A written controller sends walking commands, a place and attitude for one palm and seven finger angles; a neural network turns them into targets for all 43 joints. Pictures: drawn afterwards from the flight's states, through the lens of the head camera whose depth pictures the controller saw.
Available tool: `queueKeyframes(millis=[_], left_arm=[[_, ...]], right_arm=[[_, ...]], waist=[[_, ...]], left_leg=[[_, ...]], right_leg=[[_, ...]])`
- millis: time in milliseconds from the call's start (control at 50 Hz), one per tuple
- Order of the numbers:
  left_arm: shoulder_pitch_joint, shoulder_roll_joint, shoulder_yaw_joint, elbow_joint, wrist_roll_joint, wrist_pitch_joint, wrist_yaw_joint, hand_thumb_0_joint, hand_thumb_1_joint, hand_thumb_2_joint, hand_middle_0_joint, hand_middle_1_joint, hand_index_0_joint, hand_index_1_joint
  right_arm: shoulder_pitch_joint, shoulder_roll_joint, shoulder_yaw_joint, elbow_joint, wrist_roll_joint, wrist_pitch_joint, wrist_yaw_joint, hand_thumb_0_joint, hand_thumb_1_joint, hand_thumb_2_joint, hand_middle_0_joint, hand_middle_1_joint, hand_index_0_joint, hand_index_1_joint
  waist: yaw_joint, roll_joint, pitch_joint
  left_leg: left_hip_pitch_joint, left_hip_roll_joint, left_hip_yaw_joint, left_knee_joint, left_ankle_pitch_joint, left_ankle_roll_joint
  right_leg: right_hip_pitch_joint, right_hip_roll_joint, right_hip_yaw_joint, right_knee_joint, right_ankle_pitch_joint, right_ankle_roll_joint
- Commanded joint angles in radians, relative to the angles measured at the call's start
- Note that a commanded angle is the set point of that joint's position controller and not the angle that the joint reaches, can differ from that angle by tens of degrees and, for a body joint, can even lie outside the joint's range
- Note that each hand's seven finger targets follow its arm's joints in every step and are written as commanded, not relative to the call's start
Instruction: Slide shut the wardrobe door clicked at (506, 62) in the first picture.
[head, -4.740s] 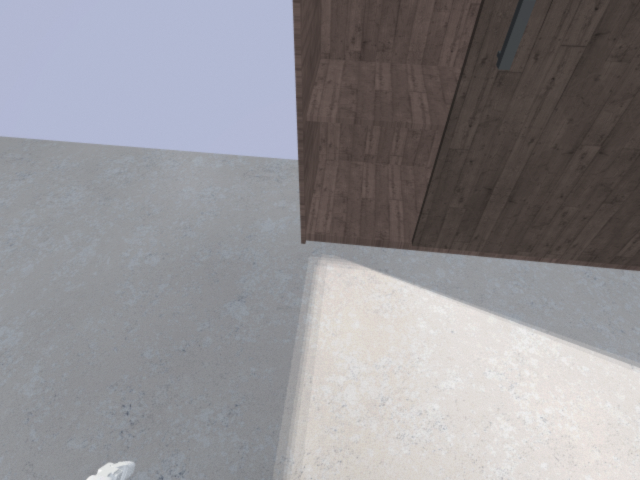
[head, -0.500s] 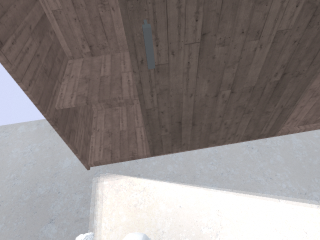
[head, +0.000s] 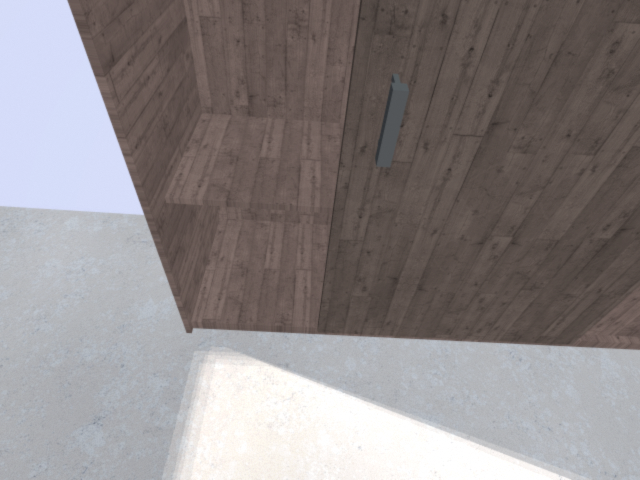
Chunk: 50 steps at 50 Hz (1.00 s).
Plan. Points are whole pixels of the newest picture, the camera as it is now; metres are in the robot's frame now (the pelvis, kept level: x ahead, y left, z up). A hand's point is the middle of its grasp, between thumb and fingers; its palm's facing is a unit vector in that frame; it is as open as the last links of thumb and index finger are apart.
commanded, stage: take the last steps up to it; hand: right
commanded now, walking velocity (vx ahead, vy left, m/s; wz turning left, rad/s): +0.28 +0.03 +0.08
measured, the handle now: (389, 120) +0.70 -0.06 +0.11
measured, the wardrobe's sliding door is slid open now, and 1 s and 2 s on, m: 0.44 0.44 0.44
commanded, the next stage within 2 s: come to a stop and stand still in 0.46 s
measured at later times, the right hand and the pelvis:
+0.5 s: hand out of the picture +0.13 -0.20 -0.18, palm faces +0.01 +0.99 -0.15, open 7.4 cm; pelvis +0.13 -0.03 +0.00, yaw +4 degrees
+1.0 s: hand (434, 421) +0.27 -0.17 -0.17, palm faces +0.01 +0.97 -0.23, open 7.3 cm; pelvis +0.17 +0.00 -0.01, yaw +1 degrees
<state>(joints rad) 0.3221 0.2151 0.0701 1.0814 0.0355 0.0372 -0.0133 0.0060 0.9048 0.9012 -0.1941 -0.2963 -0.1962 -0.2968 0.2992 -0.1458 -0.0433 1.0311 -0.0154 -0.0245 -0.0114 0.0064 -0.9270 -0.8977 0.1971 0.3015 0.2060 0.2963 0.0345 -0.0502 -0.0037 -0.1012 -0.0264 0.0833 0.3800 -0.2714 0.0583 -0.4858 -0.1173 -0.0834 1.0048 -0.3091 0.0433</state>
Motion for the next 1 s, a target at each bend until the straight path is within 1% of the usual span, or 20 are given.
queueKeyframes(millis=[0,160,220,240,260,280,300,340,380,420,560,620,640,660,680,720,740,780,840,980], left_arm=[[-0.082,0.029,0.002,-0.087,-0.002,-0.043,0.001,0.0,0.9,0.9,-0.2,-0.3,-0.2,-0.3],[-0.193,0.0,-0.012,-0.111,-0.014,-0.071,-0.004,0.0,0.9,0.9,-0.2,-0.3,-0.2,-0.3],[-0.066,0.004,-0.015,-0.062,-0.011,-0.087,0.012,0.0,0.9,0.9,-0.2,-0.3,-0.2,-0.3],[0.046,0.043,-0.007,-0.023,-0.007,-0.094,0.022,0.0,0.9,0.9,-0.2,-0.3,-0.2,-0.3],[0.16,0.139,0.011,-0.001,0.005,-0.103,0.034,0.0,0.9,0.9,-0.2,-0.3,-0.2,-0.3],[0.217,0.191,0.018,0.004,-0.003,-0.091,0.037,0.0,0.9,0.9,-0.2,-0.3,-0.2,-0.3],[0.177,0.171,0.013,0.002,-0.009,-0.086,0.046,0.0,0.9,0.9,-0.2,-0.3,-0.2,-0.3],[0.043,0.072,-0.011,-0.036,-0.013,-0.094,0.048,0.0,0.9,0.9,-0.2,-0.3,-0.2,-0.3],[0.002,0.028,-0.023,-0.039,-0.014,-0.109,0.048,0.0,0.9,0.9,-0.2,-0.3,-0.2,-0.3],[-0.002,0.024,-0.023,-0.044,-0.015,-0.112,0.048,0.0,0.9,0.9,-0.2,-0.3,-0.2,-0.3],[0.024,0.055,-0.012,-0.018,-0.007,-0.089,0.04,0.0,0.9,0.9,-0.2,-0.3,-0.2,-0.3],[0.006,0.046,-0.02,-0.004,-0.012,-0.074,0.046,0.0,0.9,0.9,-0.2,-0.3,-0.2,-0.3],[0.018,0.024,-0.026,0.007,-0.019,-0.073,0.044,0.0,0.9,0.9,-0.2,-0.3,-0.2,-0.3],[0.043,-0.009,-0.032,0.01,-0.028,-0.073,0.041,0.0,0.9,0.9,-0.2,-0.3,-0.2,-0.3],[0.087,-0.025,-0.032,0.017,-0.035,-0.063,0.036,0.0,0.9,0.9,-0.2,-0.3,-0.2,-0.3],[0.094,-0.02,-0.02,0.021,-0.032,-0.03,0.046,0.0,0.9,0.9,-0.2,-0.3,-0.2,-0.3],[0.078,-0.009,-0.015,0.017,-0.033,-0.02,0.05,0.0,0.9,0.9,-0.2,-0.3,-0.2,-0.3],[0.038,-0.014,-0.01,0.006,-0.034,-0.01,0.051,0.0,0.9,0.9,-0.2,-0.3,-0.2,-0.3],[0.018,-0.016,-0.002,-0.016,-0.03,0.01,0.042,0.0,0.9,0.9,-0.2,-0.3,-0.2,-0.3],[0.021,-0.016,-0.01,-0.063,-0.023,-0.007,0.022,0.0,0.9,0.9,-0.2,-0.3,-0.2,-0.3]], right_arm=[[0.077,-0.124,-0.022,-0.003,-0.003,-0.036,-0.004,0.0,-0.9,-0.9,0.2,0.3,0.2,0.3],[0.149,-0.14,-0.022,0.074,-0.012,-0.039,-0.009,0.0,-0.9,-0.9,0.2,0.3,0.2,0.3],[0.127,-0.132,-0.021,0.091,-0.003,-0.035,-0.007,0.0,-0.9,-0.9,0.2,0.3,0.2,0.3],[0.13,-0.109,-0.016,0.092,0.0,-0.032,-0.004,0.0,-0.9,-0.9,0.2,0.3,0.2,0.3],[0.164,-0.056,-0.011,0.076,0.008,-0.028,0.002,0.0,-0.9,-0.9,0.2,0.3,0.2,0.3],[0.153,-0.05,-0.007,0.046,0.005,-0.032,0.004,0.0,-0.9,-0.9,0.2,0.3,0.2,0.3],[0.098,-0.074,-0.012,0.041,-0.003,-0.021,0.0,0.0,-0.9,-0.9,0.2,0.3,0.2,0.3],[0.031,-0.067,-0.016,0.038,-0.006,-0.017,0.016,0.0,-0.9,-0.9,0.2,0.3,0.2,0.3],[0.086,-0.024,-0.015,0.058,-0.014,-0.002,0.02,0.0,-0.9,-0.9,0.2,0.3,0.2,0.3],[0.111,-0.014,-0.016,0.06,-0.013,0.012,0.017,0.0,-0.9,-0.9,0.2,0.3,0.2,0.3],[-0.031,-0.024,-0.009,-0.004,-0.009,0.017,0.015,0.0,-0.9,-0.9,0.2,0.3,0.2,0.3],[0.008,-0.036,-0.003,0.015,-0.005,0.011,0.001,0.0,-0.9,-0.9,0.2,0.3,0.2,0.3],[0.038,-0.082,-0.007,0.03,-0.004,0.002,-0.006,0.0,-0.9,-0.9,0.2,0.3,0.2,0.3],[0.063,-0.138,-0.012,0.039,-0.005,-0.008,-0.016,0.0,-0.9,-0.9,0.2,0.3,0.2,0.3],[0.041,-0.185,-0.012,0.036,0.0,-0.008,-0.02,0.0,-0.9,-0.9,0.2,0.3,0.2,0.3],[0.024,-0.217,-0.027,0.024,0.002,-0.007,-0.03,0.0,-0.9,-0.9,0.2,0.3,0.2,0.3],[0.014,-0.2,-0.025,0.025,0.001,-0.002,-0.038,0.0,-0.9,-0.9,0.2,0.3,0.2,0.3],[-0.028,-0.198,-0.035,0.007,-0.008,0.011,-0.048,0.0,-0.9,-0.9,0.2,0.3,0.2,0.3],[-0.092,-0.194,-0.046,-0.034,-0.012,0.025,-0.051,0.0,-0.9,-0.9,0.2,0.3,0.2,0.3],[-0.134,-0.2,-0.049,-0.075,-0.023,0.033,-0.04,0.0,-0.9,-0.9,0.2,0.3,0.2,0.3]], waist=[[-0.038,0.153,0.115],[-0.061,0.153,0.131],[0.005,0.118,0.098],[0.045,0.043,0.045],[0.07,-0.167,-0.047],[0.067,-0.272,-0.083],[0.072,-0.199,-0.042],[0.017,-0.012,0.107],[-0.031,-0.038,0.085],[-0.045,-0.049,0.06],[-0.024,-0.069,0.101],[-0.059,-0.053,0.061],[-0.072,0.029,0.04],[-0.067,0.134,-0.009],[-0.034,0.154,-0.026],[-0.052,0.301,-0.101],[-0.059,0.316,-0.086],[-0.066,0.207,-0.07],[-0.052,0.148,-0.063],[-0.044,0.227,-0.07]], left_leg=[[0.008,0.263,-0.235,-0.222,0.07,0.133],[0.039,0.285,-0.23,-0.148,0.259,0.139],[-0.044,0.216,-0.162,0.016,0.369,0.089],[-0.129,0.163,-0.125,0.19,0.365,0.06],[-0.316,0.058,-0.047,0.445,0.083,0.009],[-0.421,-0.003,-0.013,0.676,-0.303,-0.012],[-0.449,0.037,-0.083,0.797,-0.294,-0.007],[-0.469,0.115,-0.097,0.815,-0.143,-0.017],[-0.403,0.13,-0.081,0.749,-0.063,-0.039],[-0.374,0.129,-0.06,0.677,-0.039,-0.054],[-0.316,0.115,-0.009,0.362,-0.018,-0.065],[-0.138,0.086,0.013,0.129,0.134,-0.071],[-0.036,0.11,-0.026,0.029,0.273,-0.07],[0.053,0.23,-0.169,0.046,0.553,-0.034],[0.063,0.339,-0.211,0.056,0.75,0.023],[0.062,0.392,-0.247,0.041,0.982,0.107],[0.05,0.407,-0.246,0.042,1.055,0.132],[0.056,0.422,-0.234,0.05,1.02,0.168],[-0.036,0.397,-0.175,0.006,0.777,0.152],[-0.13,0.325,-0.191,-0.09,0.134,0.106]], right_leg=[[-0.139,-0.019,0.018,-0.036,0.04,0.007],[-0.039,0.009,-0.008,-0.273,-0.015,-0.031],[0.235,0.072,-0.065,-0.473,0.091,-0.05],[0.421,0.055,-0.022,-0.53,0.126,-0.068],[0.607,-0.176,0.263,-0.606,0.161,-0.147],[0.622,-0.342,0.484,-0.738,0.141,-0.223],[0.518,-0.35,0.488,-0.794,0.015,-0.229],[0.326,-0.281,0.356,-0.826,0.004,-0.224],[0.283,-0.205,0.184,-0.829,0.173,-0.184],[0.282,-0.176,0.107,-0.819,0.27,-0.19],[0.287,-0.168,0.064,-0.781,0.318,-0.209],[0.286,-0.112,0.012,-0.633,0.437,-0.145],[0.244,-0.07,0.003,-0.57,0.366,-0.098],[0.179,-0.014,-0.02,-0.524,0.153,-0.052],[0.169,0.038,-0.028,-0.517,-0.06,-0.027],[0.194,0.06,-0.032,-0.306,-0.237,-0.008],[0.167,0.059,0.007,-0.208,-0.28,-0.01],[0.093,0.072,0.068,-0.047,-0.274,-0.011],[0.094,0.08,0.087,0.029,-0.205,-0.001],[0.196,0.082,0.044,-0.272,-0.119,-0.014]])
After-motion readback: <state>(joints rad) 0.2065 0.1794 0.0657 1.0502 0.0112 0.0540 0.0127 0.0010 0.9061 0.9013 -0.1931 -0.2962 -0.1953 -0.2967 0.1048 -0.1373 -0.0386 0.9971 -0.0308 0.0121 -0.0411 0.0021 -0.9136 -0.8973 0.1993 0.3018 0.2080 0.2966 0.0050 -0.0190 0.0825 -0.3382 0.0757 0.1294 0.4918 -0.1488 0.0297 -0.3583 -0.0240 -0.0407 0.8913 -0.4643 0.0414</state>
